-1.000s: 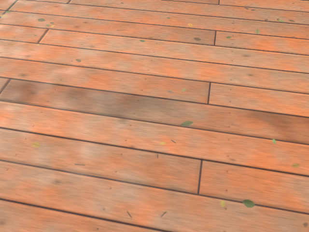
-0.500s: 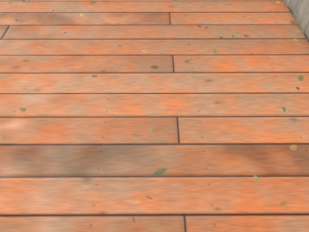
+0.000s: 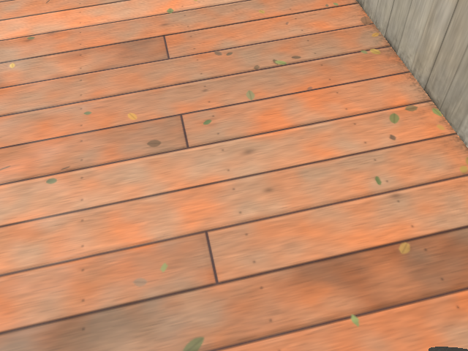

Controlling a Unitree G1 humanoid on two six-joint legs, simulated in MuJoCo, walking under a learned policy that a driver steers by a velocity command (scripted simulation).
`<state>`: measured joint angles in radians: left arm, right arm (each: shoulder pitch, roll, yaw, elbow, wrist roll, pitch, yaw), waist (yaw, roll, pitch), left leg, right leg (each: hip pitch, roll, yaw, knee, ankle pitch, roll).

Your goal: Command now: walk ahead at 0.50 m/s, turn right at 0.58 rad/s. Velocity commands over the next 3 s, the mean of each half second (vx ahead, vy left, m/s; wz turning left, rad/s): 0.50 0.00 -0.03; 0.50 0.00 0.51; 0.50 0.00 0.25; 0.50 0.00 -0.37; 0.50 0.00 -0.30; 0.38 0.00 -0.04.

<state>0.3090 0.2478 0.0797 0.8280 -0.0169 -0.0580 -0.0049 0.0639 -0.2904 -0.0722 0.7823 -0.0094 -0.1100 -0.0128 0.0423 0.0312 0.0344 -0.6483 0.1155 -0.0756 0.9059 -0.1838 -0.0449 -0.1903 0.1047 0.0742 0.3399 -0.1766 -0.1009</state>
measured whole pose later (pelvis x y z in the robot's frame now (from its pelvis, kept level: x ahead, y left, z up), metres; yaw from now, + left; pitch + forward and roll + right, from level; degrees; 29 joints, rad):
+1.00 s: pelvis +0.56 +0.05 +0.00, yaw +20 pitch +2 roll -2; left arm 0.32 0.28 0.08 0.82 0.01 -0.09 0.00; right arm 0.19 -0.33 -0.08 0.66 0.02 -0.03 0.01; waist 0.06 0.06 0.02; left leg -0.70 0.10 -0.06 0.98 -0.18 -0.02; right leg -0.09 0.02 -0.11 0.28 -0.22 -0.02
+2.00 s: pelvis +1.08 +0.26 +0.00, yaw +12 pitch +2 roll +0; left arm 0.32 0.28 0.06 0.74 -0.01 -0.05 -0.01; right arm 0.14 -0.30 -0.05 0.68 -0.02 -0.09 0.00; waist 0.04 0.03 0.03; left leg -0.64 0.09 -0.08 0.95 -0.24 -0.04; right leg -0.22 0.12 0.08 0.36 -0.17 -0.10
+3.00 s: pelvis +1.59 +0.31 +0.00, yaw +3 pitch +2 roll +0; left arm 0.21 0.26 0.04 0.78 0.02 -0.06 -0.02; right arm 0.17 -0.31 -0.04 0.79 0.00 -0.03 -0.02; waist 0.02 0.04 0.05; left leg -0.52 0.07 -0.04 0.86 -0.32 -0.06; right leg -0.26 0.05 -0.04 0.36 -0.14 -0.07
